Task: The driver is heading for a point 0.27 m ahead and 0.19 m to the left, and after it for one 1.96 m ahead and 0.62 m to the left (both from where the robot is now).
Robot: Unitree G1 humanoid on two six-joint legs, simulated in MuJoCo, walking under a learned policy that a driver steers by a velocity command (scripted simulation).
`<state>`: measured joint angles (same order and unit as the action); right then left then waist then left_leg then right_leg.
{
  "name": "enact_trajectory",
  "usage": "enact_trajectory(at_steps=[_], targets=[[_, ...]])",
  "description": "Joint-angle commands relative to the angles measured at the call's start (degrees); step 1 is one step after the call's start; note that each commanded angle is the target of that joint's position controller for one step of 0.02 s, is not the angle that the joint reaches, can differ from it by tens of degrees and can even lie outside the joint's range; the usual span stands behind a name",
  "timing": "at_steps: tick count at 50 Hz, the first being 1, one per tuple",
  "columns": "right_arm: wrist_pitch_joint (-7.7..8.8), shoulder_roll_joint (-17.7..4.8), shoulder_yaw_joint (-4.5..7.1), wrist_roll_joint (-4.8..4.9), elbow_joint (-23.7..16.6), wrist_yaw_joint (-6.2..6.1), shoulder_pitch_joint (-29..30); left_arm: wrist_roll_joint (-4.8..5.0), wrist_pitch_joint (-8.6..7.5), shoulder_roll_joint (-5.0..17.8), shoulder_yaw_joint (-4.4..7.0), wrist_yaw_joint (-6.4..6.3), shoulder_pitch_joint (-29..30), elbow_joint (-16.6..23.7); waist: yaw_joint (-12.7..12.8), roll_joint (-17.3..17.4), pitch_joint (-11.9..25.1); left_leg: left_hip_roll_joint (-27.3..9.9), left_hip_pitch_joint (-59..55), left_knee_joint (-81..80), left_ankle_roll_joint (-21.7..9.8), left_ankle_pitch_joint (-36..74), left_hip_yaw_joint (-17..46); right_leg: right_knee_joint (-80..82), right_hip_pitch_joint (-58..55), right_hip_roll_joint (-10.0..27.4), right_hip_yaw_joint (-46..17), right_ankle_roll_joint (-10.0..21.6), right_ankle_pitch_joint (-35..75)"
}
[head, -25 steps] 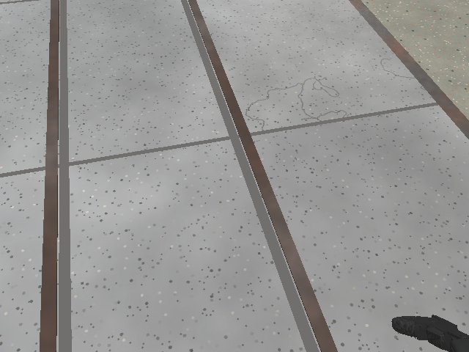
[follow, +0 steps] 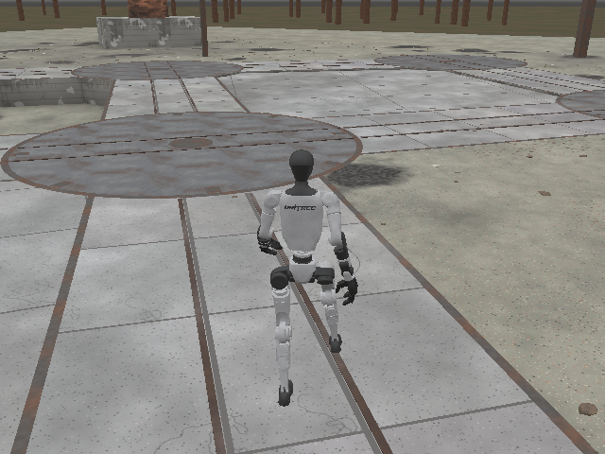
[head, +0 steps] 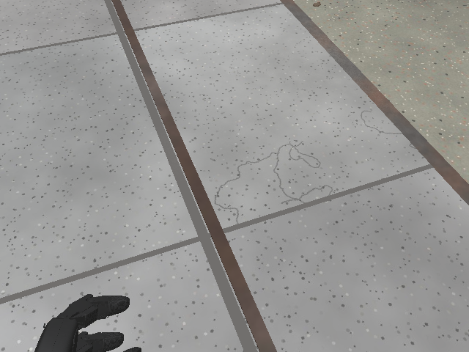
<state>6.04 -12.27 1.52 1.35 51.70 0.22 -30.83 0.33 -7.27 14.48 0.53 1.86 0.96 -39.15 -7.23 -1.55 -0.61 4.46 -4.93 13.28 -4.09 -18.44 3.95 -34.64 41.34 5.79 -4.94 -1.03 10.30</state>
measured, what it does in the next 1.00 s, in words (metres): walks ahead, turning left: right foot, then left foot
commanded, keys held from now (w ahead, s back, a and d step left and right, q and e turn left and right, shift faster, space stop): w+q+shift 0.50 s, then w+shift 0.50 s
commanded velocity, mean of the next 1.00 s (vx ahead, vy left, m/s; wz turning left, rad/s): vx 1.00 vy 0.00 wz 0.61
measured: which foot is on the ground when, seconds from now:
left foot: down 0.00-0.12, up 0.14-0.56, down 0.58-1.00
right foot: up 0.00-0.10, down 0.12-0.58, up 0.60-1.00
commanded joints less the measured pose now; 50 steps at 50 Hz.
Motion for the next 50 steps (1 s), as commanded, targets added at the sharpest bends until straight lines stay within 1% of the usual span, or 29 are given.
enact_trajectory(at_steps=[1,3,4,5,6,7,8,9,10,11,12,14,16,18,22,24,26,28,29,30,31,32,33,34,36,37,41,45,50], targets=[[0.02,-10.6,2.64,0.95,-3.2,-1.18,0.9,0.85,-1.55,5.3,1.61,0.6,7.7,5.7,3.1,4.2,-7.9,-13.6,12.3,-5.5,-7.5,12.1,10.0,8.0,-11.9,-3.5,0.8,-0.7,2.6],[-1.37,-10.9,3.09,0.57,-2.8,-1.68,0.5,1.24,-1.8,7.5,2.59,0.43,5.4,5.6,5.2,6.6,-5.7,-15.0,5.8,0.7,-6.3,23.7,11.3,8.9,-14.5,-4.5,0.7,-0.1,-4.0],[-2.04,-11.8,3.4,-0.25,-3.0,-1.64,1.2,1.63,-1.78,9.7,3.64,0.0,-0.3,4.7,8.4,8.2,-1.2,-14.4,4.4,8.0,-5.3,34.9,11.3,7.4,-21.0,-5.7,1.6,1.0,-8.8],[-2.75,-13.0,3.53,-1.55,-3.8,-1.35,3.1,2.24,-1.37,12.1,4.93,-0.76,-10.2,3.0,14.5,9.5,6.1,-12.0,7.1,20.4,-3.5,40.8,9.6,4.8,-33.1,-5.5,3.0,2.3,-13.5],[-2.74,-10.1,2.44,-3.07,-6.6,-1.03,5.9,1.53,-0.59,14.4,5.49,-1.87,-25.0,0.6,20.7,7.5,17.8,-9.4,21.1,39.5,-2.1,32.4,8.8,-2.4,-55.5,4.1,-5.9,4.0,-22.6],[-1.04,0.9,-0.28,-0.37,-8.9,-0.35,-5.8,-0.27,-0.07,20.2,6.74,-1.07,-28.2,-1.1,12.3,-20.5,30.7,-1.2,42.3,62.1,0.6,-7.2,5.1,9.4,-76.2,19.0,-40.0,13.6,-50.6],[-0.67,-4.1,0.15,2.77,-8.6,-0.74,-2.4,-0.26,-0.27,14.2,5.63,-0.74,-27.6,-0.7,14.6,-22.4,28.6,-4.3,49.5,70.1,-0.1,-7.8,7.3,18.3,-74.3,18.7,-49.8,12.7,-62.4],[-0.78,-7.8,1.15,3.23,-10.2,-1.17,5.9,0.1,-0.06,9.8,4.76,-1.24,-23.9,-0.8,16.0,-16.2,17.1,-6.7,54.3,72.0,-0.3,-4.5,4.5,18.9,-66.8,17.0,-38.4,10.3,-55.3],[-0.91,-8.5,1.38,1.98,-11.2,-1.27,10.9,-0.33,0.26,8.6,4.52,-1.44,-21.5,-1.6,15.3,-6.4,10.7,-9.0,53.6,70.6,-0.3,-1.5,3.1,18.2,-58.1,15.2,-28.5,9.1,-42.4],[-1.04,-8.2,1.71,0.53,-12.3,-0.91,14.5,-1.22,0.45,7.7,4.44,-1.42,-19.4,-2.7,13.5,-1.7,5.9,-11.2,50.9,67.2,-0.4,0.4,2.7,18.6,-48.9,13.3,-20.9,8.9,-31.6],[-1.94,-7.2,2.1,0.76,-12.9,-0.25,13.7,-2.15,0.23,5.6,3.93,-1.52,-17.1,-3.6,10.5,-2.9,4.0,-13.4,47.1,65.1,-0.5,1.6,3.5,19.4,-42.7,11.9,-15.5,9.1,-26.3],[-4.33,-4.5,2.02,1.94,-13.8,0.41,13.3,-1.01,0.15,3.0,3.51,-1.16,-13.9,-5.1,7.6,-4.6,0.3,-15.8,46.1,62.7,-0.4,0.0,2.9,22.2,-36.6,11.1,-7.0,8.7,-23.0],[-5.53,-3.5,1.67,1.2,-15.7,0.63,15.5,-0.11,0.03,4.6,4.02,-1.13,-11.9,-5.7,6.2,-3.3,-4.0,-17.0,48.6,60.9,0.3,2.5,2.1,25.1,-32.3,11.6,-0.9,8.9,-18.1],[-5.53,-4.5,1.65,0.67,-17.0,1.07,17.3,-0.78,-0.11,7.0,4.58,-1.49,-10.1,-5.4,5.1,-1.6,-6.0,-16.9,48.9,55.9,1.1,10.2,1.4,27.2,-30.0,10.3,6.1,8.6,-14.5],[-4.83,-6.7,1.79,0.37,-19.1,2.88,25.5,-0.58,0.02,11.3,5.34,-2.22,-13.1,-5.7,7.6,3.3,-8.7,-14.0,46.0,40.0,-0.7,24.0,-5.1,29.5,-34.3,7.3,16.6,6.1,-9.4],[-4.33,-7.9,2.19,0.59,-20.1,3.87,27.7,-0.46,0.72,13.9,5.75,-2.29,-14.5,-5.8,7.4,2.8,-8.5,-10.7,41.9,33.7,-2.4,24.7,-9.5,27.1,-39.4,7.4,19.8,4.8,6.7],[-4.39,-10.6,3.49,1.11,-20.3,4.01,25.2,0.15,1.94,17.3,6.45,-2.5,-16.6,-5.8,4.5,-1.6,-4.4,-5.2,34.4,33.3,-4.2,18.1,-14.0,18.1,-45.3,8.8,20.5,4.8,37.2],[-5.31,-15.7,6.48,1.16,-16.2,3.28,7.7,0.47,3.01,18.9,6.75,-2.53,-15.0,-5.4,-5.4,-5.4,4.5,-1.3,13.0,32.3,-7.6,10.0,-13.3,-4.4,-41.7,10.2,18.5,5.9,51.1],[-6.06,-18.7,8.38,1.19,-12.1,2.02,-4.4,0.66,2.59,17.1,6.05,-2.51,-12.9,-5.4,-11.4,-1.4,7.9,-2.1,-5.2,26.0,-9.6,12.7,-7.9,-24.3,-30.1,6.3,18.1,4.0,35.7],[-6.4,-22.4,8.4,0.88,-10.6,1.45,-1.2,-0.86,0.65,4.9,2.92,-1.9,-17.6,-4.2,-1.7,23.6,5.1,-9.8,-14.1,22.7,-13.5,16.8,9.6,-53.0,-9.8,-7.3,16.6,1.8,-38.8],[-4.32,-19.2,6.1,-0.85,-14.3,2.03,3.4,1.63,-2.21,4.3,1.37,-1.02,-24.3,-1.4,4.0,23.5,21.4,-21.0,-21.1,6.7,-22.4,-14.7,42.7,-60.0,1.1,-8.3,-0.5,3.3,-41.5],[-3.06,-14.1,5.6,-0.89,-14.2,2.49,2.3,3.9,-3.05,10.7,2.77,-1.02,-15.4,-1.7,-0.4,10.1,14.8,-21.3,-14.0,-0.1,-18.1,-21.3,43.6,-56.3,1.9,-5.2,-2.3,5.2,-35.8],[-1.62,-14.3,5.34,-1.08,-12.9,2.91,4.4,4.54,-3.01,9.8,2.64,-1.36,-10.4,0.5,2.0,2.9,4.2,-20.9,-3.4,-2.1,-16.5,-17.8,39.6,-51.0,3.8,-3.5,-1.1,5.5,-32.6],[-0.43,-12.2,4.61,-1.27,-13.1,3.09,8.9,2.83,-2.33,8.2,2.2,-2.13,-9.1,-0.1,4.5,-2.7,2.7,-19.5,3.6,-0.7,-14.7,-12.2,34.4,-46.3,0.5,-0.2,-2.0,5.7,-29.7],[0.27,-9.6,3.5,-2.62,-13.6,2.62,14.4,1.53,-0.25,7.7,2.48,-1.7,-13.9,-2.1,9.1,-0.5,-0.2,-15.1,15.8,-0.6,-13.0,-6.9,24.8,-41.0,-6.0,2.9,-2.6,5.1,-25.8],[0.34,-8.8,3.17,-2.01,-13.1,2.31,14.6,1.21,0.65,7.3,2.57,-1.69,-14.5,-2.6,9.8,0.3,-1.6,-14.1,18.3,-2.0,-12.6,-5.0,21.1,-38.0,-6.2,3.9,-1.9,4.3,-25.2],[0.82,-8.7,2.95,-1.34,-10.5,0.38,9.0,-0.35,1.65,4.9,1.5,-1.79,-4.0,0.3,5.9,0.1,-6.9,-11.3,19.3,-6.0,-11.6,7.6,10.2,-21.0,0.9,4.7,1.2,0.1,-12.0],[0.81,-8.3,2.47,-0.65,-8.3,-0.41,3.5,0.05,-0.06,2.7,0.77,0.17,5.1,2.9,1.4,1.4,-7.5,-9.7,18.4,-8.8,-8.7,13.9,3.1,-2.4,-6.2,0.2,6.2,0.0,8.5],[-0.74,-9.5,2.6,-0.3,-4.3,-0.45,0.1,1.37,-0.91,4.7,1.79,2.14,9.4,6.3,2.0,5.3,-7.7,-14.2,-0.3,-4.7,-6.3,32.0,1.4,9.5,-3.7,-4.0,7.5,3.8,2.8]])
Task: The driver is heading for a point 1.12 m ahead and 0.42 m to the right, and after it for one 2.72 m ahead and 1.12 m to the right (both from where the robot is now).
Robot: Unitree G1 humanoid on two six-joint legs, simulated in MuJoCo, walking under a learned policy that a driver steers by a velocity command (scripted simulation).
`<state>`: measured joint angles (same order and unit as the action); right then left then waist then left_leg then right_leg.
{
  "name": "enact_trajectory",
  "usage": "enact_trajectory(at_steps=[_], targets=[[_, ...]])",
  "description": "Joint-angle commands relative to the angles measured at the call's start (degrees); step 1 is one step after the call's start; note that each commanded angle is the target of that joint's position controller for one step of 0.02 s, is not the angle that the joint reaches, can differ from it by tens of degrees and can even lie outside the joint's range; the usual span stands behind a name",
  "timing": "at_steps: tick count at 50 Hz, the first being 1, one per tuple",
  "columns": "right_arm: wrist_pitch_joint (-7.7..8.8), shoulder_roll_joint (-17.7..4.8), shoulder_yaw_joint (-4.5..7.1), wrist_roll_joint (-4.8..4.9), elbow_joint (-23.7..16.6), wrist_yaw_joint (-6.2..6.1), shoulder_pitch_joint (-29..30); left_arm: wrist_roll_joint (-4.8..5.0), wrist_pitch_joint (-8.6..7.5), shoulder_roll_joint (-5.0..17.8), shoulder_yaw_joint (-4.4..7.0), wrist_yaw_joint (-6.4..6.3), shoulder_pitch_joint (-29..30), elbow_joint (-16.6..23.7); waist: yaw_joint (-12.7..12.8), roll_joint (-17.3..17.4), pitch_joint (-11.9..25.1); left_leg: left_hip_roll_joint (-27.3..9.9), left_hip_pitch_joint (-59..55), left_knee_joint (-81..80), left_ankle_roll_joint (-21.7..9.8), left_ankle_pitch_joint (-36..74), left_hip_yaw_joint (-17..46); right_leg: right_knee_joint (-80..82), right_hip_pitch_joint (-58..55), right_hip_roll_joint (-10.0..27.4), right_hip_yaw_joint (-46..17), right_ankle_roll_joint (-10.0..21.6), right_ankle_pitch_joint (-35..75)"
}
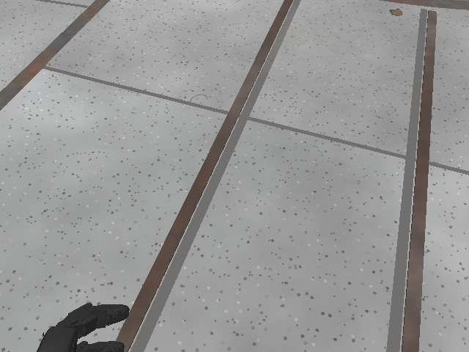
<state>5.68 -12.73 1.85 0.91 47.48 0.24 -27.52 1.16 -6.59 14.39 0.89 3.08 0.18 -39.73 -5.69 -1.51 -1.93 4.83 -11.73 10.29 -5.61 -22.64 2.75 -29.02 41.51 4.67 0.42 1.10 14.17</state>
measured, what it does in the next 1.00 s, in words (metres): walks ahead, turning right: right foot, then left foot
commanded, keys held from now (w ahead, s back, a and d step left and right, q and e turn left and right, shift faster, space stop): w+shift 0.32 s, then w+e+shift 0.68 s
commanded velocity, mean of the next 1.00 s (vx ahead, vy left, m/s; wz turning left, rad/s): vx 1.00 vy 0.00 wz -0.43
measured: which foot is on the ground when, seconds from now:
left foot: down 0.00-0.10, up 0.12-0.54, down 0.56-1.00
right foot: up 0.00-0.06, down 0.08-0.58, up 0.60-1.00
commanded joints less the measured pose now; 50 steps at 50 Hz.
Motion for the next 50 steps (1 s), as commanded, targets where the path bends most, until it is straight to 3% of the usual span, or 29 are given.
enact_trajectory(at_steps=[1,3,4,5,6,7,8,9,11,13,14,17,20,24,26,28,29,30,31,32,33,34,35,36,38,42,45,48,50], targets=[[-0.81,-10.2,2.53,-0.39,0.2,-0.68,-2.8,0.69,-1.6,6.0,2.01,0.95,8.2,6.9,2.2,6.9,-3.8,-15.4,2.8,1.5,-4.1,47.8,2.5,3.5,-6.4,-4.9,3.2,2.4,-4.1],[-1.93,-12.8,3.12,-2.74,0.7,-0.84,-1.3,1.85,-0.61,10.2,3.84,-0.08,-2.4,5.4,9.4,11.7,4.8,-16.5,-2.1,15.3,-3.2,74.6,2.3,-1.2,-17.4,-8.4,4.9,4.6,-13.4],[-2.56,-13.6,3.18,-3.38,0.4,-0.84,2.9,2.11,0.37,12.2,4.71,-1.11,-14.8,2.6,17.0,12.8,10.4,-15.8,3.3,29.8,-2.0,80.5,0.6,-1.7,-31.4,-7.1,4.6,6.1,-13.9],[-2.44,-10.7,2.22,-3.98,-1.4,-1.23,4.8,0.86,1.42,14.9,4.96,-2.26,-29.1,-0.9,21.1,7.7,20.0,-13.4,22.1,50.5,-1.5,62.0,1.4,-10.4,-55.7,3.1,-7.6,7.3,-23.1],[-0.83,-0.5,-0.48,-0.69,-0.8,0.3,-6.7,0.03,0.41,16.1,5.48,-1.11,-31.1,-2.2,12.9,-21.5,31.0,1.1,44.9,76.2,3.1,3.5,5.0,2.1,-75.0,16.7,-43.8,20.6,-51.1],[0.68,-7.6,0.6,1.94,-1.1,0.45,-1.7,-0.63,0.4,9.7,4.31,-1.15,-30.3,-3.1,15.9,-15.8,28.5,-1.8,51.1,77.6,0.4,0.1,9.1,12.5,-73.6,14.4,-51.9,16.5,-60.2],[1.31,-9.8,1.02,3.74,-4.3,0.58,7.7,-1.26,0.44,7.3,3.73,-1.62,-26.6,-2.9,15.6,-10.2,17.4,-4.8,54.3,77.6,-0.7,0.4,7.3,12.3,-65.3,13.3,-40.7,14.1,-53.7],[1.82,-8.0,0.21,2.63,-6.4,0.42,13.8,-1.82,0.02,7.4,3.65,-1.13,-24.4,-4.0,13.6,2.2,9.5,-6.6,52.7,73.0,-1.4,1.4,5.6,14.7,-53.3,10.9,-34.0,12.6,-42.9],[1.26,-6.3,0.46,1.08,-6.3,0.72,13.2,-3.28,-0.99,4.4,2.57,-0.61,-18.2,-4.0,6.8,2.7,4.2,-10.7,48.0,66.1,-1.2,5.0,6.1,16.2,-38.6,7.2,-25.5,13.1,-34.8],[-0.17,-4.8,0.24,0.94,-5.3,0.63,10.7,-1.72,-0.94,3.3,2.03,-0.28,-16.2,-4.5,3.7,0.5,1.2,-12.9,47.3,62.4,-0.1,4.9,4.8,19.3,-31.8,6.0,-21.1,13.8,-33.6],[-0.68,-4.5,0.0,0.68,-5.6,0.46,11.7,-0.82,-0.99,3.9,2.03,-0.36,-16.1,-5.0,3.1,0.2,-1.3,-14.2,48.9,59.3,0.8,4.8,4.4,21.0,-28.9,6.3,-19.6,14.0,-33.3],[-0.24,-5.3,-0.59,-1.07,-9.1,-0.1,21.3,-0.69,-1.27,6.7,2.59,-1.47,-19.4,-5.9,5.5,1.1,-6.3,-15.5,54.4,47.6,4.0,17.2,2.2,24.8,-25.6,4.9,-14.6,13.9,-26.8],[1.39,-4.4,-1.17,-1.21,-12.1,1.27,30.4,0.24,-1.22,7.0,2.57,-2.61,-23.8,-6.5,8.4,1.7,-6.9,-11.5,43.6,30.8,5.8,33.1,-1.1,26.3,-21.1,1.3,-8.4,11.8,-20.3],[2.52,-6.9,-0.14,0.19,-13.8,2.41,35.2,1.18,0.13,9.2,3.28,-3.59,-28.8,-7.8,9.1,0.1,-6.1,-7.9,39.1,18.0,6.8,35.2,0.4,23.5,-33.2,4.9,-10.9,10.3,-18.6],[2.7,-10.0,1.28,0.55,-13.0,2.12,30.6,0.47,1.59,10.1,3.68,-4.0,-29.2,-8.2,5.7,-3.2,-2.0,-6.2,35.1,17.6,5.9,26.9,0.5,14.9,-41.1,6.5,-12.1,8.6,-3.3],[2.0,-14.7,3.74,1.48,-9.5,0.77,11.5,-1.91,2.92,11.6,3.69,-3.8,-26.1,-7.2,-5.9,-6.3,10.7,-7.3,11.8,23.2,3.7,17.5,-0.6,-9.8,-34.0,3.2,-9.9,5.0,6.6],[1.14,-19.7,4.77,0.39,-7.2,-0.44,-1.0,-3.84,2.42,5.3,1.88,-3.78,-27.2,-4.7,-7.9,3.6,22.9,-20.0,-8.2,27.0,2.7,6.2,14.4,-31.4,-20.5,-0.7,-8.1,3.7,-11.5],[1.37,-22.4,5.18,-1.32,-6.0,1.03,-1.3,1.29,0.83,-3.3,-0.21,-2.99,-37.1,-2.8,0.0,31.5,34.5,-30.8,-21.6,10.0,-7.1,-21.7,48.2,-50.9,-3.3,-7.2,-9.4,2.2,-40.6],[1.34,-14.8,3.8,-1.19,-6.6,1.19,2.2,3.63,0.77,3.5,1.08,-3.69,-31.4,-3.4,-2.0,23.1,26.0,-28.2,-16.2,3.8,-4.4,-27.4,47.6,-56.0,3.2,-3.4,-10.3,3.1,-38.5],[1.31,-11.1,3.01,-0.77,-6.2,0.79,4.8,3.57,0.94,5.8,1.78,-3.92,-23.4,-1.7,-3.0,16.4,16.0,-27.0,-9.1,5.4,-2.5,-18.1,36.0,-56.9,7.6,-1.6,-7.8,3.2,-35.4],[1.31,-10.3,2.87,-1.36,-5.3,0.78,7.5,2.15,1.29,6.0,1.94,-3.99,-18.4,-0.7,-1.8,5.6,9.6,-24.9,0.6,5.9,-1.5,-4.5,26.4,-54.3,5.7,1.3,-6.9,3.1,-32.8],[1.49,-8.6,2.65,-2.13,-4.4,0.71,10.4,0.97,1.78,5.8,2.5,-3.56,-17.3,0.2,1.0,5.7,6.9,-23.3,8.1,5.8,-1.9,3.1,20.0,-50.1,2.7,3.4,-7.3,3.1,-30.4],[1.64,-6.5,2.16,-2.71,-3.7,0.57,12.6,1.31,2.93,4.8,2.77,-2.83,-18.6,0.2,3.5,7.0,5.1,-21.8,13.3,4.8,-1.7,6.6,14.8,-48.4,-0.8,5.3,-7.8,3.0,-29.7],[1.66,-5.1,2.01,-2.2,-3.0,0.61,14.3,1.91,4.16,3.6,2.85,-2.4,-19.2,0.4,4.9,8.2,3.5,-21.3,15.8,3.3,-1.5,8.2,10.3,-47.1,-1.6,6.2,-7.4,2.9,-30.2],[1.72,-5.9,2.42,-1.0,-2.2,0.61,16.2,1.68,5.98,1.9,2.57,-2.14,-17.3,1.8,6.3,7.0,-1.0,-21.9,20.1,0.3,-1.6,12.5,4.0,-45.8,0.7,7.6,-6.4,2.4,-29.8],[1.78,-9.8,3.22,-2.05,-2.6,-0.34,17.9,0.77,6.14,3.4,2.45,-1.34,-12.4,4.4,7.5,3.2,-5.5,-19.3,22.6,-3.8,-1.3,18.8,-8.6,-35.5,2.5,6.6,-3.7,1.6,-16.1],[1.45,-13.1,3.83,-1.55,-2.3,-0.85,15.0,0.6,5.44,4.6,2.42,0.23,-5.8,6.0,5.3,-0.5,-7.7,-17.9,17.6,-5.2,0.7,23.9,-15.5,-23.1,0.1,4.4,1.6,3.7,-7.9],[0.03,-17.7,4.71,-1.12,-2.7,-1.07,13.2,1.12,4.89,7.7,3.72,1.26,-5.5,7.1,7.3,2.9,-4.3,-18.3,9.4,2.6,2.3,61.1,-19.0,-17.4,-9.4,-2.2,9.6,6.2,-10.5],[-1.7,-20.7,5.59,-0.3,-3.8,-1.24,14.7,2.12,5.94,11.9,5.92,0.99,-17.3,5.2,15.0,8.5,2.5,-20.1,7.3,20.5,1.8,85.7,-18.9,-19.5,-22.5,-6.7,11.6,8.4,-20.2]])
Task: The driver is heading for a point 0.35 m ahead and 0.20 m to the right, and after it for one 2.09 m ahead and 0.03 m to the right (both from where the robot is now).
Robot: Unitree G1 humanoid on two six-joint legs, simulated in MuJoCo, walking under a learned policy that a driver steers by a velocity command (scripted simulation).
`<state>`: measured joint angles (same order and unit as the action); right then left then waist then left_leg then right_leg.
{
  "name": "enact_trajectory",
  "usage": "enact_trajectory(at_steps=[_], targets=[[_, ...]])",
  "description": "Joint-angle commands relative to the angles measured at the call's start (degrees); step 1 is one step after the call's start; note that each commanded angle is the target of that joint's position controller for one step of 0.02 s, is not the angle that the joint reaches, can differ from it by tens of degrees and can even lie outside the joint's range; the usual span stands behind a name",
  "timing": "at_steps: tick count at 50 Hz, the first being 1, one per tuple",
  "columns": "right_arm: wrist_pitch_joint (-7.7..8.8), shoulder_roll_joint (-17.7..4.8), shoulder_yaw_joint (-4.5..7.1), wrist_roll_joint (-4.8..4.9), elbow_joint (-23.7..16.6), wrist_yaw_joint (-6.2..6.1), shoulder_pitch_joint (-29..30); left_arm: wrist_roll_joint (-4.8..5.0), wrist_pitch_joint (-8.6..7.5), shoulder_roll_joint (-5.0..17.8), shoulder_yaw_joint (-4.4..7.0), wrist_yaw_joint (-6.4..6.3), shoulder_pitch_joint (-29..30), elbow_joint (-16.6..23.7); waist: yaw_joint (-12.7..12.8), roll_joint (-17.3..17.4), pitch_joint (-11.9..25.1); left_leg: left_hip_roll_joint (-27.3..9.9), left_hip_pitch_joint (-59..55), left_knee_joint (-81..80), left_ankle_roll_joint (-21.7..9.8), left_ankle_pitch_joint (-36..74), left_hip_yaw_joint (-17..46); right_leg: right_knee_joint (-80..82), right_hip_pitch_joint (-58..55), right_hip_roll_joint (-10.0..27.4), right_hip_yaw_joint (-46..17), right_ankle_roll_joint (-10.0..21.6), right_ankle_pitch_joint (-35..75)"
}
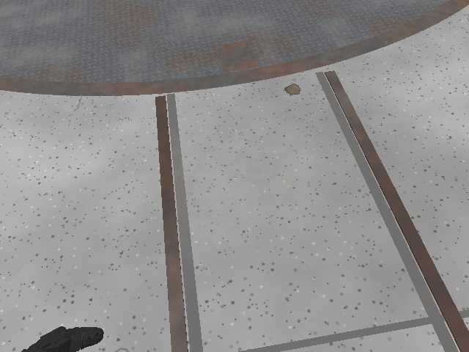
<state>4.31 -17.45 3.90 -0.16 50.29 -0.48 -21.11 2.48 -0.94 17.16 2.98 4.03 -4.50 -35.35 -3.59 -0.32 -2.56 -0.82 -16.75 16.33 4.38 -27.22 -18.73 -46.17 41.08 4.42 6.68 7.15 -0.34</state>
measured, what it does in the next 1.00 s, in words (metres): walks ahead: right foot, then left foot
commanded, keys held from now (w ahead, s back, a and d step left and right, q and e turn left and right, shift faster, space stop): w+e+shift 0.44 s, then w+q+shift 0.56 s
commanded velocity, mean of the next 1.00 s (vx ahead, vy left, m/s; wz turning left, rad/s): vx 1.00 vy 0.00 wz -0.29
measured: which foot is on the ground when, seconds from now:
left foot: down 0.00-0.04, up 0.06-0.44, down 0.46-0.86, up 0.88-1.00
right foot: up 0.00-0.02, down 0.04-0.48, up 0.50-0.84, down 0.86-1.00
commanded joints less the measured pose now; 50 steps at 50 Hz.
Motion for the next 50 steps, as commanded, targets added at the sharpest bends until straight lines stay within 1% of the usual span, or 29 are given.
enact_trajectory(at_steps=[1,2,3,4,5,6,7,10,13,16,20,22,23,24,25,26,27,28,29,32,36,40,42,43,44,45,46,48,50], targets=[[-0.51,-16.0,3.62,1.06,-7.8,-0.45,10.6,0.47,1.04,13.6,6.14,-0.52,-25.6,-2.9,19.1,7.1,9.2,-14.0,19.8,30.6,-8.4,89.2,4.6,-1.0,-39.6,-7.8,3.0,4.5,-8.3],[0.24,-11.1,2.28,1.31,-7.6,-0.04,12.3,1.07,1.62,15.5,7.27,-1.79,-33.3,-6.1,21.8,-0.8,8.3,-6.4,33.4,55.1,-5.6,50.9,5.2,5.0,-52.5,-6.3,-4.0,7.1,-7.1],[2.92,1.4,-1.26,-0.69,-10.5,0.8,8.0,0.13,1.31,17.4,6.14,-1.57,-27.6,-5.7,10.6,-22.8,5.3,5.0,54.0,78.4,-3.9,-6.7,12.7,9.3,-57.6,-1.6,-24.5,12.9,-4.3],[5.9,-0.5,-2.06,1.48,-15.6,1.49,6.0,-1.97,-0.88,14.1,4.48,-1.05,-22.8,-1.4,6.8,-21.7,17.7,6.1,65.8,81.6,-6.0,-5.6,26.3,26.8,-63.2,9.4,-56.4,21.6,-33.1],[7.18,-7.1,-0.78,3.0,-16.2,1.52,14.5,-2.01,-2.39,10.0,4.03,-0.83,-22.9,-0.8,9.8,-8.6,11.4,2.7,66.7,75.4,-8.3,1.1,27.5,34.4,-56.9,10.1,-59.1,17.0,-39.6],[7.25,-6.5,-0.69,3.26,-16.9,1.19,16.9,-2.25,-3.65,9.0,3.66,-0.52,-21.0,-1.4,6.8,0.7,5.4,0.9,65.6,68.6,-8.7,5.3,27.2,35.1,-47.6,9.5,-56.5,15.0,-38.5],[6.49,-5.3,-0.92,1.6,-15.7,0.62,15.9,-2.14,-4.41,8.2,3.25,-0.36,-17.6,-1.1,3.9,6.7,3.2,-1.5,60.3,63.7,-8.0,7.7,27.8,33.5,-39.0,7.4,-51.3,13.4,-33.4],[3.69,-5.8,-0.07,0.02,-14.6,0.4,12.9,-1.9,-4.56,7.0,2.66,-2.31,-12.3,0.1,0.0,3.4,-0.5,-4.0,52.0,51.2,-3.8,9.8,28.1,33.7,-24.4,1.1,-38.5,12.7,-22.9],[3.2,-2.3,-1.14,-1.19,-18.4,0.22,24.1,-0.91,-4.1,5.9,2.36,-4.62,-15.1,-1.0,4.4,2.7,-4.0,-2.4,48.6,33.1,-0.6,21.6,23.9,34.3,-17.7,-3.6,-29.3,10.9,-12.3],[3.47,0.1,-1.38,-0.16,-21.3,1.09,29.9,-0.5,-3.04,7.0,3.05,-5.12,-17.4,-2.5,8.3,-1.0,-2.5,1.5,39.8,18.6,0.4,34.2,21.4,32.6,-14.9,-5.8,-26.6,6.9,-14.1],[4.19,-4.6,0.92,2.5,-22.4,1.41,29.9,0.47,-2.63,5.8,3.47,-5.66,-19.0,-4.3,8.2,-5.5,-0.9,1.2,38.2,11.0,0.2,32.4,25.8,26.3,-26.8,-3.1,-32.5,4.5,-15.2],[4.73,-8.1,3.06,2.95,-20.7,1.11,21.0,-0.4,-1.91,6.2,3.92,-5.66,-17.7,-4.2,2.8,-7.4,4.1,1.7,30.4,11.8,-1.7,25.9,24.3,16.4,-32.4,-2.5,-32.7,2.5,1.0],[4.46,-9.9,4.11,3.04,-18.3,0.72,8.3,-2.21,-1.84,5.8,3.27,-4.94,-15.4,-3.6,-4.3,-8.2,12.0,-0.3,18.2,15.0,-3.4,24.3,22.7,3.5,-31.9,-3.9,-28.3,0.5,10.8],[3.81,-12.0,3.81,1.66,-15.8,0.24,-5.6,-3.98,-2.24,0.2,1.15,-4.32,-15.8,-2.4,-8.2,-1.9,22.5,-7.9,-1.8,20.4,-6.1,11.1,33.0,-17.4,-20.6,-5.3,-24.5,-0.7,1.3],[3.88,-15.9,4.35,-0.39,-11.6,1.96,-8.3,0.77,-3.12,-4.8,-0.38,-3.9,-29.1,-1.9,0.8,34.7,28.0,-21.4,-12.4,1.3,-18.6,-14.5,74.2,-36.8,-1.2,-12.5,-18.9,-4.0,-28.9],[3.55,-9.1,2.98,0.23,-13.4,2.4,-4.5,1.93,-3.11,0.4,-0.54,-4.37,-25.9,-3.5,-1.7,26.0,20.1,-19.6,-8.1,-2.7,-18.3,-25.8,79.3,-40.2,5.3,-7.2,-18.5,-3.5,-25.5],[2.74,-4.5,1.96,0.36,-13.0,2.06,-2.2,0.83,-3.29,2.9,-0.4,-3.9,-16.9,-2.2,-3.2,15.2,12.3,-16.5,-1.1,-1.6,-17.4,-19.7,68.3,-40.3,6.6,-5.8,-16.6,-2.9,-23.2],[2.33,-5.3,1.92,-0.2,-12.1,2.11,-1.6,-0.8,-4.02,3.0,-0.56,-3.79,-9.3,-0.5,-3.0,4.4,7.1,-13.3,7.6,-1.9,-16.8,-7.7,60.7,-37.1,4.4,-4.8,-14.9,-2.6,-22.3],[2.38,-5.6,1.86,-0.28,-11.4,2.41,-0.5,-2.66,-4.93,2.8,-0.42,-3.89,-4.0,1.3,-1.9,1.6,4.6,-10.9,13.3,-1.5,-16.9,1.3,55.6,-30.8,2.8,-3.3,-14.6,-2.2,-21.5],[2.43,-2.0,0.35,1.03,-10.3,2.61,0.5,-2.7,-5.66,0.8,-0.98,-3.21,-3.0,2.6,2.7,5.4,2.4,-6.9,21.4,-3.3,-18.4,10.5,49.8,-16.5,-3.1,-1.3,-14.2,-3.1,-22.3],[1.93,-7.7,1.84,2.51,-11.0,0.98,2.3,-2.92,-7.09,0.1,-2.13,-2.17,2.4,4.4,4.1,3.8,-1.1,-7.3,36.5,-6.5,-18.3,11.1,44.9,4.6,-17.1,-2.3,-12.0,-5.9,-10.7],[1.22,-7.0,1.63,3.07,-10.4,0.66,-2.2,-1.65,-6.95,3.6,-0.22,-2.7,1.9,3.6,5.2,3.9,-0.6,-6.0,42.7,-3.8,-14.5,11.9,41.9,12.1,-35.2,-4.5,-10.7,-7.2,-3.6],[1.14,-5.4,0.93,2.64,-10.4,0.9,-2.8,-1.53,-6.91,6.4,1.73,-3.78,-5.5,2.2,10.1,2.7,3.8,-2.3,43.3,10.6,-11.3,20.5,38.6,14.7,-46.0,-3.9,-10.9,-5.9,-7.3],[1.3,-2.6,-0.2,1.62,-11.9,1.08,-1.1,-2.05,-6.67,10.1,3.17,-4.62,-16.9,0.6,15.7,-2.6,11.8,0.7,50.7,29.4,-8.8,17.5,33.7,15.8,-59.5,5.5,-20.4,-2.6,-16.9],[1.9,2.6,-1.91,4.19,-14.1,0.63,-7.1,-3.19,-5.84,14.1,3.78,-4.24,-23.2,-0.9,12.9,-19.4,20.7,4.0,63.5,50.1,-7.1,-2.5,28.2,26.0,-70.1,19.2,-49.6,5.3,-41.3],[1.37,-0.3,-1.63,5.39,-13.9,-0.27,-5.8,-2.56,-5.62,11.5,3.37,-3.94,-20.4,-1.1,12.1,-17.9,14.6,0.0,71.5,60.7,-6.8,0.7,26.5,30.2,-64.5,20.2,-57.9,5.6,-49.8],[0.86,-2.0,-1.2,4.4,-14.1,-0.47,-1.0,-1.89,-5.57,7.8,2.56,-4.09,-18.6,-1.5,12.2,-12.1,7.0,-2.0,74.8,64.7,-6.9,4.7,25.3,30.5,-58.8,18.9,-50.0,4.7,-43.0],[-0.29,-1.5,-0.82,2.25,-14.1,0.03,3.3,-3.29,-5.06,3.4,1.44,-3.92,-14.9,-3.3,9.0,-3.7,0.4,-5.7,71.1,63.0,-7.2,9.2,24.3,31.7,-47.3,14.1,-33.7,3.0,-25.9],[-1.91,0.7,-1.0,2.99,-15.4,1.1,4.6,-3.46,-5.23,0.8,1.05,-3.7,-10.4,-4.5,5.0,-6.5,-2.7,-9.0,68.1,60.4,-7.1,10.1,25.4,34.1,-39.1,12.5,-23.9,1.9,-16.9]])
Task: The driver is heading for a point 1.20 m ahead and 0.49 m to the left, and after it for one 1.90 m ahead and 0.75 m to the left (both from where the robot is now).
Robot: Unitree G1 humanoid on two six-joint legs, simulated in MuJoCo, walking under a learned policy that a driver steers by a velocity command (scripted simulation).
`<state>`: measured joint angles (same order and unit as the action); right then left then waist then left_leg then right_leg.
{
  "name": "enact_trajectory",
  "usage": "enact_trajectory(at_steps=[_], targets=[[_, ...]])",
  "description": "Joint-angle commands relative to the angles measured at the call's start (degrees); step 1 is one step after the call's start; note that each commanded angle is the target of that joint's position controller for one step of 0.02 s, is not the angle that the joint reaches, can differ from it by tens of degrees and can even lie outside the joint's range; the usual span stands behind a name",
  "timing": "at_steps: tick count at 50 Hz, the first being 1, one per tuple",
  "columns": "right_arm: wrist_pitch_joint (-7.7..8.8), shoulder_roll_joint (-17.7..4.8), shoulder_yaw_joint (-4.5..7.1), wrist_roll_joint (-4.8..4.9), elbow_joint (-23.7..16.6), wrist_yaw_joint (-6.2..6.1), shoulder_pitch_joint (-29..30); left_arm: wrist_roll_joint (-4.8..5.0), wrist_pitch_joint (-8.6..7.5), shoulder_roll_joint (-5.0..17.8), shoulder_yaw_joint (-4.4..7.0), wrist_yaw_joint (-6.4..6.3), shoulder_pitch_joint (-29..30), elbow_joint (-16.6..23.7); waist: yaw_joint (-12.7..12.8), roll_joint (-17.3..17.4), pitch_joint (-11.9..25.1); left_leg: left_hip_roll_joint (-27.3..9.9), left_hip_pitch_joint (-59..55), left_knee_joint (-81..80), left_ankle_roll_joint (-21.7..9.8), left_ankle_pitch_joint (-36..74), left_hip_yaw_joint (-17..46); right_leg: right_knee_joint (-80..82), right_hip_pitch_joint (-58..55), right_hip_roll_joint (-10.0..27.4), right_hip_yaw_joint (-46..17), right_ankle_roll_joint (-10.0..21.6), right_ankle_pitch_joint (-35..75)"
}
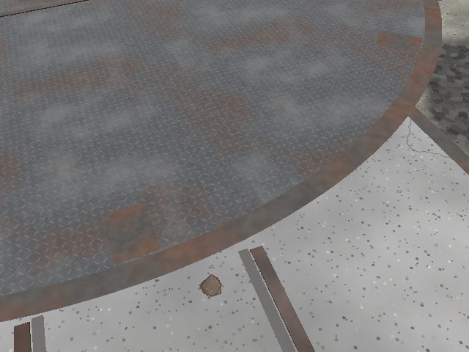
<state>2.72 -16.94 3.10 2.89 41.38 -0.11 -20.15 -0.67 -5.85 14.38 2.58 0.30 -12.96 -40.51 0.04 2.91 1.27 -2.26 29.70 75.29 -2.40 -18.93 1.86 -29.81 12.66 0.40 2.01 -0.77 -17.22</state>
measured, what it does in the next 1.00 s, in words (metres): walks ahead, turning left: left foot, then right foot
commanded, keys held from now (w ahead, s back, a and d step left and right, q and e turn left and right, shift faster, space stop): w+q+shift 0.52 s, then w+shift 0.48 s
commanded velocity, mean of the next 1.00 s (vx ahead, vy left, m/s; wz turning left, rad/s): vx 1.00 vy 0.00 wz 0.68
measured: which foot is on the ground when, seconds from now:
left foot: up 0.00-0.26, down 0.28-0.72, up 0.74-1.00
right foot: down 0.00-0.26, up 0.28-0.70, down 0.72-1.00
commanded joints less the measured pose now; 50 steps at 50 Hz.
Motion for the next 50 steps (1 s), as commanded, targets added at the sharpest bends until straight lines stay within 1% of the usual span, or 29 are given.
enact_trajectory(at_steps=[1,5,8,10,12,13,14,15,16,17,18,19,21,22,26,28,33,35,36,37,38,39,40,41,42,43,45,47,50], targets=[[-1.02,0.6,-0.24,0.11,-7.1,1.07,4.5,0.16,-0.45,3.2,1.49,0.08,-0.8,0.3,0.3,-9.1,-7.1,-8.2,21.4,0.3,0.0,2.4,4.8,18.8,-8.9,16.3,-15.1,9.2,3.9],[-1.29,-0.3,-0.63,-1.08,-9.4,2.38,8.8,0.2,-1.31,7.1,2.52,-0.81,2.6,-0.5,-1.8,-5.0,-8.6,-8.2,18.7,-10.0,1.2,15.9,2.5,22.8,-4.8,13.8,0.2,7.8,14.6],[-0.59,-1.2,-0.76,-1.39,-10.7,3.97,16.2,0.52,-1.42,10.7,3.23,-1.03,-0.6,-2.0,1.0,-0.6,-10.0,-5.0,10.0,-25.8,-1.3,25.8,-4.4,24.9,-5.8,11.4,8.4,5.4,19.9],[-0.3,-3.3,0.07,-1.0,-11.5,4.59,17.3,0.34,-0.87,14.4,3.81,-0.88,-2.7,-2.6,0.1,-3.5,-7.7,-0.1,2.7,-30.4,-3.4,24.6,-9.6,20.4,-11.1,11.9,10.6,4.5,45.8],[-0.83,-7.6,1.94,0.07,-10.9,4.52,11.3,0.7,0.76,18.0,4.6,-1.07,-3.6,-2.3,-5.2,-9.2,-2.4,5.0,-5.1,-29.8,-5.5,16.0,-13.1,6.1,-17.5,13.5,11.4,4.1,76.0],[-1.47,-10.8,3.6,0.22,-8.7,4.27,1.4,0.96,1.37,19.1,4.9,-1.05,-2.3,-1.4,-10.6,-11.1,2.5,6.7,-17.3,-29.4,-7.4,12.2,-13.0,-6.9,-14.5,14.2,10.9,4.5,82.8],[-2.34,-14.9,5.92,-0.04,-4.5,3.4,-12.7,1.11,1.09,18.2,4.55,-1.09,0.0,-0.3,-17.5,-8.3,8.0,6.3,-38.5,-33.6,-10.2,14.7,-8.1,-25.8,-2.3,12.3,10.0,3.3,74.4],[-3.0,-16.2,5.51,0.37,-1.9,2.43,-13.6,-0.24,-0.16,7.4,1.47,-0.56,-1.7,-0.2,-12.6,7.7,4.2,0.0,-47.5,-33.7,-12.8,13.3,5.2,-51.4,15.9,1.8,7.6,0.9,-1.4],[-1.26,-18.8,4.87,-1.36,-6.5,2.71,-6.9,1.41,-2.84,4.1,-0.56,0.03,-8.5,5.4,-3.0,19.7,16.7,-11.0,-59.2,-49.6,-25.8,-9.5,42.2,-65.9,33.9,-5.6,-4.9,0.6,-17.2],[-0.27,-13.8,4.45,-1.78,-7.9,2.71,-7.6,2.08,-4.73,11.8,0.45,0.29,-0.6,6.4,-8.5,7.1,16.5,-12.3,-56.1,-59.4,-21.8,-21.0,49.0,-60.5,36.1,-1.7,-11.5,3.1,-8.9],[0.96,-13.1,4.17,-2.25,-7.2,2.74,-6.8,3.34,-5.24,11.9,0.53,0.09,4.2,8.1,-6.8,0.6,7.6,-11.5,-47.1,-62.5,-19.6,-19.8,47.0,-54.8,36.5,-0.5,-10.5,3.9,-5.5],[1.94,-12.4,3.85,-2.45,-7.3,2.97,-2.9,2.21,-5.16,10.5,0.16,-0.49,4.4,7.2,-3.0,-8.2,2.8,-10.0,-36.6,-62.4,-18.1,-13.5,43.0,-49.4,32.4,1.8,-10.8,3.5,-2.6],[2.61,-10.2,3.04,-3.44,-8.4,2.48,3.0,0.65,-3.47,10.4,0.61,-0.55,1.0,5.6,1.9,-6.2,-0.9,-5.3,-22.6,-61.7,-18.1,-3.0,34.3,-43.1,24.6,3.9,-12.3,1.6,-1.1],[2.56,-8.8,2.6,-2.82,-8.1,2.18,3.9,0.38,-2.58,10.4,0.86,-0.58,0.7,5.4,2.8,-5.1,-2.6,-3.9,-19.1,-62.5,-18.0,-0.9,30.8,-39.2,23.6,4.5,-11.9,0.5,-1.2],[2.16,-7.5,2.09,-1.18,-6.2,-0.23,2.2,-0.92,-1.8,6.1,-0.41,-0.43,13.2,9.8,-0.7,-3.8,-9.0,2.2,-5.5,-64.2,-15.4,7.8,19.5,-17.9,18.4,2.9,-6.8,-3.3,13.0],[1.66,-7.8,2.36,-1.22,-4.8,-0.8,0.8,-0.64,-2.11,3.8,-1.04,0.44,16.7,10.9,-3.5,-1.8,-7.8,3.6,-1.7,-63.8,-12.1,7.3,15.0,-7.7,10.2,1.0,-3.6,-3.5,26.3],[1.34,-6.4,2.4,-0.7,-0.4,-1.11,-5.1,1.8,-2.65,7.8,0.85,1.09,19.8,12.2,-5.8,2.3,-7.0,-2.4,-19.8,-58.8,-9.7,10.2,18.9,1.8,11.9,2.0,-6.2,-1.6,27.6],[0.38,-8.1,2.92,-2.06,0.0,-0.86,-4.4,2.18,-2.69,11.1,2.91,0.71,10.9,10.6,-0.5,4.2,-1.7,-4.0,-27.7,-49.3,-8.3,35.0,18.6,0.3,5.8,0.1,-3.8,0.8,18.8],[0.01,-9.1,2.81,-3.56,-0.6,-0.2,-1.9,2.83,-2.18,13.0,4.1,0.07,1.1,9.1,6.0,5.1,4.6,-2.8,-26.5,-38.1,-6.6,46.7,16.3,-1.9,-4.6,-0.1,-1.7,2.5,15.0],[0.15,-5.6,1.38,-4.78,-2.4,0.12,0.7,2.27,-1.49,14.2,4.1,-0.6,-14.0,6.6,12.6,2.5,14.7,-1.2,-13.6,-17.8,-5.2,40.0,15.0,-9.0,-25.9,6.4,-9.4,4.7,6.4],[1.32,3.8,-1.1,-1.03,-2.6,0.72,-14.3,0.52,-1.43,19.7,4.92,0.84,-16.5,3.0,3.1,-30.8,24.1,9.3,6.8,5.5,-1.2,-7.7,10.4,6.0,-43.0,20.7,-46.4,15.9,-20.9],[1.46,-1.5,-1.26,1.0,-1.3,0.28,-10.4,0.74,-1.64,12.7,3.62,1.47,-16.6,3.6,6.6,-26.9,19.7,5.7,14.0,9.3,-1.9,-6.8,9.7,15.1,-40.5,21.0,-57.2,14.3,-34.9],[1.67,-5.6,-0.33,0.6,-3.1,0.32,-0.1,0.91,-1.17,9.1,2.87,0.98,-12.8,3.3,8.1,-16.5,9.2,3.4,16.8,8.8,-2.5,-3.4,7.4,15.2,-32.6,19.0,-47.4,12.6,-28.2],[2.21,-5.4,-0.64,-0.68,-4.7,0.28,6.8,0.2,-0.78,9.5,2.82,0.94,-11.2,2.7,7.7,-5.4,4.0,1.7,14.8,5.8,-2.6,-1.0,6.2,14.9,-24.0,16.2,-39.2,11.5,-16.3],[2.77,-4.4,-0.66,-1.96,-6.1,0.44,11.2,-0.3,-0.85,9.2,2.65,1.32,-10.3,1.8,6.4,-2.2,0.0,0.5,13.7,1.5,-2.9,-0.2,5.8,15.1,-17.4,13.7,-33.1,11.5,-8.8],[2.75,-3.2,-0.63,-1.72,-6.2,0.81,10.0,-0.84,-1.23,7.3,1.83,1.45,-8.6,1.2,3.1,-4.5,-0.6,-1.6,11.0,-1.9,-3.2,1.5,6.5,16.0,-13.2,11.9,-29.3,11.5,-6.2],[2.13,-1.8,-0.91,-1.01,-5.3,1.12,8.3,0.27,-1.44,4.2,0.75,2.06,-7.6,0.1,0.6,-7.3,-2.1,-3.1,9.6,-6.5,-3.1,1.9,5.6,18.4,-9.6,10.4,-25.4,12.2,-3.0],[1.94,-0.7,-1.48,-1.54,-5.8,1.38,10.2,1.34,-1.62,5.4,0.8,1.92,-8.0,-0.9,-0.4,-5.7,-5.6,-4.8,13.5,-11.1,-2.3,3.3,4.8,20.9,-6.8,11.6,-23.9,13.6,-1.2],[2.6,-1.0,-1.92,-2.48,-7.8,1.78,17.2,1.22,-1.74,7.6,1.14,1.0,-10.1,-2.2,1.0,-3.9,-8.9,-5.3,17.3,-21.3,-0.4,15.6,2.7,24.4,-5.6,10.9,-17.7,13.3,6.5]])
Next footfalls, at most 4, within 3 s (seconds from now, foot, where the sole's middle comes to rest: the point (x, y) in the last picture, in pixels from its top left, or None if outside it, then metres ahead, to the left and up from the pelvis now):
0.28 left None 0.43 0.15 -0.77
0.72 right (198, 248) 0.90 0.17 -0.77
1.24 left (71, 204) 1.10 0.66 -0.77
1.68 right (93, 144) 1.43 0.65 -0.77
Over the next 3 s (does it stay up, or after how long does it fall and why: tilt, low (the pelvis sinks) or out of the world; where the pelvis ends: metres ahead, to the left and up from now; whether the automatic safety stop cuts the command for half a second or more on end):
stays up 1.46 0.72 0.00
